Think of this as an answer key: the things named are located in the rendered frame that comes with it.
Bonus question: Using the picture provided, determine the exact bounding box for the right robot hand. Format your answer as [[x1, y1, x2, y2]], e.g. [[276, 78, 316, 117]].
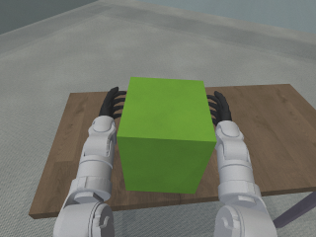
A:
[[206, 91, 232, 126]]

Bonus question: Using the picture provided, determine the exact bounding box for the robot right forearm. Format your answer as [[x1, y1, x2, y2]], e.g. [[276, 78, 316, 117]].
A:
[[214, 120, 277, 237]]

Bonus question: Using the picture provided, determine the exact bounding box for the carton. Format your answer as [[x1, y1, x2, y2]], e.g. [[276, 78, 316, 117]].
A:
[[117, 77, 217, 195]]

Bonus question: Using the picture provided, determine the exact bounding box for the robot left forearm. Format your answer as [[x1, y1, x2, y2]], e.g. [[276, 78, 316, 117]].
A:
[[52, 116, 117, 237]]

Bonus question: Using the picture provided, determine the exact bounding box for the right robot upper arm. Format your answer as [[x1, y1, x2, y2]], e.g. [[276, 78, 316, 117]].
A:
[[213, 203, 277, 237]]

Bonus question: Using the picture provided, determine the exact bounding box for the left robot hand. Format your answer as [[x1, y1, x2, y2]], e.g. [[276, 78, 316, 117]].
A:
[[99, 87, 126, 119]]

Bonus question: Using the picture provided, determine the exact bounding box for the left robot upper arm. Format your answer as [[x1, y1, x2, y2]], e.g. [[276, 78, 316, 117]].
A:
[[53, 201, 116, 237]]

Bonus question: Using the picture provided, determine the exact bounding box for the table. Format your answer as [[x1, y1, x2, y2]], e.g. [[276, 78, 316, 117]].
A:
[[29, 84, 316, 228]]

